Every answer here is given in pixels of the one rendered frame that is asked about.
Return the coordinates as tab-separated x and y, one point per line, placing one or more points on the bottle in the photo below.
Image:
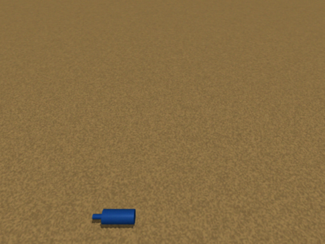
116	216

